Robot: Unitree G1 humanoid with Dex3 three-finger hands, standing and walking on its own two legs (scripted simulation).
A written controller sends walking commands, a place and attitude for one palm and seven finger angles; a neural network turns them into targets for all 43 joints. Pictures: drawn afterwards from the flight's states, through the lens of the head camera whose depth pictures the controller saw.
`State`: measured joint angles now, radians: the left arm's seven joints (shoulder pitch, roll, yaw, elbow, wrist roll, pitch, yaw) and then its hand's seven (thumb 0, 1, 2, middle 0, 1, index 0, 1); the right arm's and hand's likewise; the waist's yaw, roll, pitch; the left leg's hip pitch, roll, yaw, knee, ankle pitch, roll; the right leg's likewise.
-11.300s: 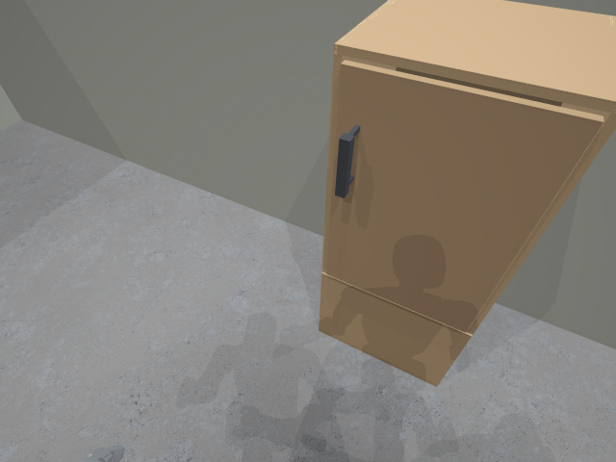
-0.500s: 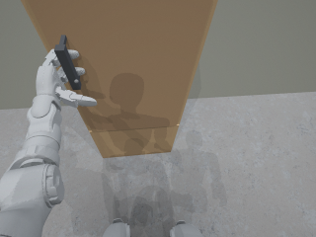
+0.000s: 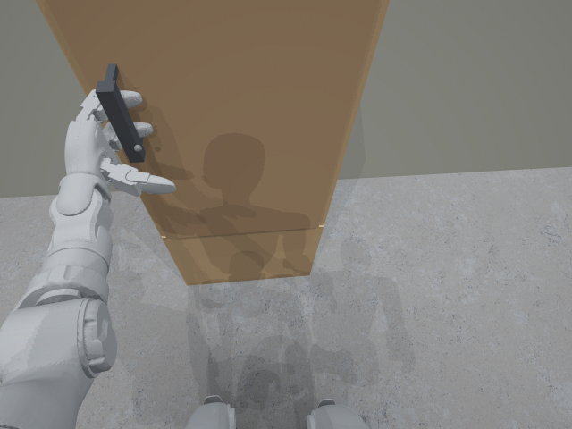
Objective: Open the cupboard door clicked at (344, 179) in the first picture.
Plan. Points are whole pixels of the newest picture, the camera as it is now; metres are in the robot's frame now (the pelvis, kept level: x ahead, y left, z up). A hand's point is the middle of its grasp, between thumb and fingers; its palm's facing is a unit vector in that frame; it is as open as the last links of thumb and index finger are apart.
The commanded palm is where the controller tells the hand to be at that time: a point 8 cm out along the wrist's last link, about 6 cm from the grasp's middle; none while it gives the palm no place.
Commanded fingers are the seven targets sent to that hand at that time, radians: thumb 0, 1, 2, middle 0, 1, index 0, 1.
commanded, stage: close the thumb around the handle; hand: left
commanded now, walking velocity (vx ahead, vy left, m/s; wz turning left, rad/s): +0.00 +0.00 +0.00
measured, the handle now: (125, 115) +0.54 +0.21 +0.10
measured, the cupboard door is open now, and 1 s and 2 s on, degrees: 0 1 44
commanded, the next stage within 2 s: pull the door open along its arc in 0.74 s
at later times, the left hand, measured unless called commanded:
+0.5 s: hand (137, 148) +0.48 +0.19 +0.09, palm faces +0.05 -1.00 -0.01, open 8.3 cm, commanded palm +0.46 +0.23 +0.09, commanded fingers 0.00 0.84 0.88 -0.40 -1.34 -0.40 -1.34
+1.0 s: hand (138, 149) +0.48 +0.18 +0.09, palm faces +0.05 -1.00 +0.00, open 5.8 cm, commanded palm +0.44 +0.23 +0.09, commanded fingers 0.00 0.90 0.90 -0.40 -1.35 -0.40 -1.35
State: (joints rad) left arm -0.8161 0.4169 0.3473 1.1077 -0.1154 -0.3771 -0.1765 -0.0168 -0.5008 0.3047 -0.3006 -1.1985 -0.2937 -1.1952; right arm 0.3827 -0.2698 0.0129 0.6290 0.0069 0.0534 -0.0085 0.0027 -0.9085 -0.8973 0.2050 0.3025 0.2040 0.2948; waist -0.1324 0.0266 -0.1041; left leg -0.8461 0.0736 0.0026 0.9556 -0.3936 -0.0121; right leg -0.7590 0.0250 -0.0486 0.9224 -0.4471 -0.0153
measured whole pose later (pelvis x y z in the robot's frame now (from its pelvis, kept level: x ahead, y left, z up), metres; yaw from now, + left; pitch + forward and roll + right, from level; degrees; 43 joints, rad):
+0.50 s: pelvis +0.00 +0.01 +0.00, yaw +0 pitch +17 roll -2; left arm -0.82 0.41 0.34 1.11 -0.11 -0.38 -0.17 -0.01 0.31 0.65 -0.36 -1.29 -0.36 -1.28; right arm 0.38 -0.26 0.02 0.63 0.00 0.06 0.00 0.00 -0.91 -0.90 0.21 0.30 0.20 0.29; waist -0.13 0.03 -0.11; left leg -0.85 0.07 0.01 0.96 -0.40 0.00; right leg -0.76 0.02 -0.04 0.92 -0.45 -0.01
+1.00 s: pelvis +0.00 +0.01 +0.00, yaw -1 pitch +16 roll -2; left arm -0.77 0.39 0.34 1.06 -0.12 -0.37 -0.16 0.00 0.72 0.81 -0.34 -1.34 -0.35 -1.33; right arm 0.39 -0.26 0.01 0.62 0.00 0.07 0.00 0.00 -0.91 -0.90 0.21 0.30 0.20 0.29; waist -0.13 0.03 -0.11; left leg -0.83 0.07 0.02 0.95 -0.40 0.00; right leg -0.75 0.02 -0.03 0.91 -0.45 0.00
